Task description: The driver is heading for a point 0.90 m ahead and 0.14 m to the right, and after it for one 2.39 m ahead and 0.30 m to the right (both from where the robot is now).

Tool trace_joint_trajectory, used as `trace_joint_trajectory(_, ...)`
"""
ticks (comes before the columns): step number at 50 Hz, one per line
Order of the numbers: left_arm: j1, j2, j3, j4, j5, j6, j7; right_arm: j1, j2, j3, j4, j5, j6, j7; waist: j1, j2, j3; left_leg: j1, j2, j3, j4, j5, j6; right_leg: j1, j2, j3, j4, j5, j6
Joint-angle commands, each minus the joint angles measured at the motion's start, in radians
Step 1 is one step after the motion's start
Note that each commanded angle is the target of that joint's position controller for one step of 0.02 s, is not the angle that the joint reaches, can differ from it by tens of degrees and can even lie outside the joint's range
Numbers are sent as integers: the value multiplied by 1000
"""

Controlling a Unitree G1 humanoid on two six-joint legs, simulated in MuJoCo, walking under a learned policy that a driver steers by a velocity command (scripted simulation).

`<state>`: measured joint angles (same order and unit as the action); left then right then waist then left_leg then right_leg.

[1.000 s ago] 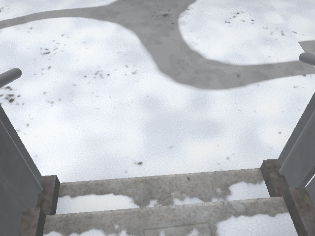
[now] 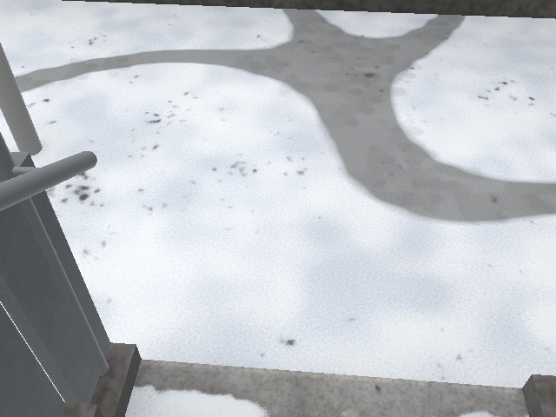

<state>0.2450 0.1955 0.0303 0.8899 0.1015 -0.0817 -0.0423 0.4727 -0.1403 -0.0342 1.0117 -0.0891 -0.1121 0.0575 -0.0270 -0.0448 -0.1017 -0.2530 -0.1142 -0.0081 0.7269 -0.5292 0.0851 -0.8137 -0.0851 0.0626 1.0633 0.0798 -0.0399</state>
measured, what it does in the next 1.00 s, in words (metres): goes down, turning right: right foot 0.16 m lower, then left foot 0.16 m lower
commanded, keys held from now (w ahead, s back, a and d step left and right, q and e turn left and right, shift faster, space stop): w+q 0.06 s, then w+e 0.94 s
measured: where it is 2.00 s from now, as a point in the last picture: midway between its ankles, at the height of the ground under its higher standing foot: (327, 360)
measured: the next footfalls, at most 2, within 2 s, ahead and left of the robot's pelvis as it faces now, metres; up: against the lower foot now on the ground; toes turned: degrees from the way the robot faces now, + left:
right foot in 0.20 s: +0.21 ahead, -0.11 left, -0.16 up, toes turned +0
left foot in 0.70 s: +0.52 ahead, +0.08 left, -0.32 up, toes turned -9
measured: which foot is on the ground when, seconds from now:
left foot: down 0.00-0.22, up 0.24-0.68, down 0.70-1.00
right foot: up 0.00-0.18, down 0.20-0.70, up 0.72-1.00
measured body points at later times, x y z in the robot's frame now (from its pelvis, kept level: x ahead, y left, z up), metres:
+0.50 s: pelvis +0.23 -0.03 -0.17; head +0.24 -0.03 +0.28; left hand +0.12 +0.17 -0.31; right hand +0.34 -0.23 -0.30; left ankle +0.43 +0.13 -0.80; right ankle +0.17 -0.10 -0.86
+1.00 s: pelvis +0.51 +0.03 -0.32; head +0.51 +0.02 +0.13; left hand +0.70 +0.20 -0.44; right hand +0.37 -0.15 -0.47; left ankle +0.48 +0.09 -1.03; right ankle +0.63 -0.17 -0.94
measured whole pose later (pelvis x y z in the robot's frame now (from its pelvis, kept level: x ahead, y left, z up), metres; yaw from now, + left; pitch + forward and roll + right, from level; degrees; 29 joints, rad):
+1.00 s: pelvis +0.51 +0.03 -0.32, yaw -20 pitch +1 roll +3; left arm 0.22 0.21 0.01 0.87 0.07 -0.09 -0.12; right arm 0.50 -0.18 0.04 1.10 -0.12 -0.15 0.00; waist -0.03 -0.05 -0.06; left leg -0.24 -0.08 0.24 0.67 -0.47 0.11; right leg -0.92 -0.08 0.09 1.16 0.21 -0.10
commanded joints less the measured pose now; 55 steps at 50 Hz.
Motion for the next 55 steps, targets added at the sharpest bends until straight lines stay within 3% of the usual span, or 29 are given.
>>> trace_joint_trajectory(1,33,68,-7,-22,-22,-14,-2,-139,-114,18,-103,-8,-34,-31,48,91,80,-561,115,-126,-91,182,150,414,-1,-48,-201,417,41)
trace_joint_trajectory(7,-195,69,-29,-102,4,38,-20,102,-172,13,-70,43,-14,-27,-90,113,205,-76,202,-419,182,119,189,207,17,-88,-664,5,33)
trace_joint_trajectory(9,-39,111,-3,-28,-32,10,-19,1,-199,13,-87,33,8,-3,6,81,184,-93,194,-436,336,262,181,440,7,-118,-758,76,-11)
trace_joint_trajectory(10,292,193,41,69,-45,-20,-16,-45,-212,19,-82,1,16,40,147,50,96,-277,146,-404,576,357,135,817,10,-123,-669,75,-53)
trace_joint_trajectory(11,352,207,49,110,-118,0,10,96,-159,-29,-63,109,51,-47,64,-87,-26,-411,27,-95,999,-27,80,1040,-117,13,-526,479,-91)
trace_joint_trajectory(12,418,201,43,109,-122,19,7,160,-134,-14,-89,123,64,-81,40,-167,-139,-754,8,16,1379,-396,29,1352,-250,184,-267,716,-165)
trace_joint_trajectory(13,655,343,84,145,0,-5,-42,45,-63,45,-187,15,28,28,230,-336,-207,-1085,-71,-141,1459,-293,-48,1480,-271,601,-528,83,-421)
trace_joint_trajectory(14,491,280,84,156,2,-3,-48,-107,-123,26,-203,27,26,40,210,-107,95,-1320,11,-136,1435,-122,-34,1270,-312,614,-623,-293,-375)
trace_joint_trajectory(15,395,143,37,152,9,1,-61,-153,-142,25,-176,26,29,21,153,109,170,-1284,70,-122,1325,75,-1,1017,-214,473,-650,-496,-278)
trace_joint_trajectory(16,254,38,-3,130,23,3,-61,-17,-91,52,-156,13,26,9,27,101,147,-1113,185,-184,1143,249,29,764,-228,496,-663,-561,-298)
trace_joint_trajectory(18,90,-57,-38,130,2,-40,-8,-17,-36,85,-149,-47,55,12,-38,42,219,-921,255,-153,840,516,35,334,-80,354,-696,-602,-250)
trace_joint_trajectory(19,17,-35,-37,93,-27,-66,8,-95,-90,72,-176,-34,59,29,-8,74,188,-718,233,-70,545,736,0,121,-20,217,-707,-563,-277)
trace_joint_trajectory(21,124,46,-42,143,-10,-96,19,-262,-87,81,-210,-21,63,57,38,-39,105,-456,235,14,482,858,-48,-23,55,161,-661,-544,-272)
trace_joint_trajectory(22,140,84,-44,138,8,-98,22,-225,-105,81,-195,-28,53,66,10,11,102,-320,203,44,555,852,-54,-89,67,140,-591,-467,-257)
trace_joint_trajectory(26,451,31,-54,196,-24,-85,58,-428,-136,88,-240,-26,47,25,181,59,145,-717,198,-67,-108,1018,-98,530,31,327,-306,-474,-269)
trace_joint_trajectory(30,290,95,-49,97,6,-53,-8,-421,-124,87,-304,-21,58,15,79,-17,157,-86,156,30,-42,858,-82,87,85,335,-272,-552,-234)
trace_joint_trajectory(32,284,130,-21,70,-35,-45,4,-381,-168,67,-281,-16,60,9,98,36,225,-202,173,-24,-339,698,-58,370,60,441,-149,-432,-234)
trace_joint_trajectory(34,301,152,-12,94,-20,-21,-29,-209,-208,28,-223,14,40,-5,23,55,155,19,176,25,-562,846,2,505,102,405,133,-155,-203)
trace_joint_trajectory(35,325,92,-33,115,41,-13,-78,105,-255,-3,-107,25,13,-3,-71,32,34,456,237,-14,-320,879,74,223,139,339,422,-68,-138)
trace_joint_trajectory(36,539,-86,-54,154,2,-21,-95,283,-327,-34,-72,21,13,20,-18,334,-223,944,416,-115,67,1368,286,-188,261,116,961,-790,-48)
trace_joint_trajectory(37,487,-12,-48,72,-42,-24,-104,161,-361,-24,-141,38,21,49,-27,287,-238,900,569,-392,-72,1215,388,-441,260,47,1147,-790,-56)
trace_joint_trajectory(39,203,70,-39,-12,-49,-3,-52,51,-219,3,-121,12,38,42,-61,73,26,478,574,-415,-281,451,293,-602,120,47,1131,-533,-47)
trace_joint_trajectory(40,238,29,-52,5,-57,4,-43,-15,-87,41,-108,-13,36,35,25,-42,104,278,483,-248,-324,375,175,-475,37,116,911,-300,-75)
trace_joint_trajectory(42,241,-13,-54,-5,-40,7,-58,-115,-8,68,-95,-6,-1,-9,125,30,220,-121,398,-162,-380,415,94,-239,-72,108,580,-56,-89)
trace_joint_trajectory(44,117,36,-31,-31,-35,-8,-91,-201,-40,68,-93,11,-56,-39,72,9,217,-379,296,22,-420,391,79,4,-45,24,192,120,-90)
trace_joint_trajectory(46,35,36,-13,-45,-24,-12,-92,-90,-113,63,-10,-34,-66,-53,62,94,164,-396,304,35,-375,589,64,134,-13,-19,139,150,-75)
trace_joint_trajectory(48,101,33,-16,-22,-23,-13,-98,-19,-202,44,31,-37,-58,-52,86,76,126,-144,373,-28,-269,749,61,-52,-10,54,216,114,-61)
trace_joint_trajectory(52,-116,28,-38,-73,-41,-23,-28,339,-69,73,190,-36,-42,-94,-66,94,196,524,443,-168,-181,721,25,-623,-18,201,-169,249,-35)
trace_joint_trajectory(55,-180,50,-35,-76,-23,-9,-73,185,-26,104,111,-24,-51,-56,-1,96,184,-67,313,92,-199,589,-1,61,-5,-21,-234,494,-47)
